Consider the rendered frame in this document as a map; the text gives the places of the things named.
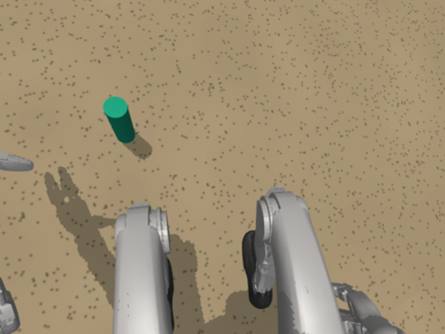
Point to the right robot foot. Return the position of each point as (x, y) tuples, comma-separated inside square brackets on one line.
[(258, 300)]

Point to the right robot hand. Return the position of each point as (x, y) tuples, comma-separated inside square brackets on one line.
[(359, 304)]

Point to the left robot hand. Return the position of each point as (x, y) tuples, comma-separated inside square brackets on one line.
[(14, 163)]

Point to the right robot arm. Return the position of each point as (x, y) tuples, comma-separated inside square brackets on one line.
[(379, 325)]

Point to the left robot arm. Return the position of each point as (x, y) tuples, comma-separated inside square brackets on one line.
[(9, 318)]

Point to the can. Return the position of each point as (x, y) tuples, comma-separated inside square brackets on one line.
[(117, 112)]

